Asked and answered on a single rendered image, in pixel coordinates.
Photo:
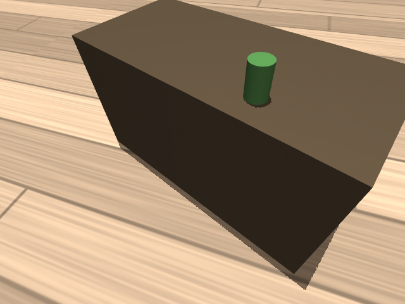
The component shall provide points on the can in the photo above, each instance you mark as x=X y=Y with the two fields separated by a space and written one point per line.
x=259 y=75

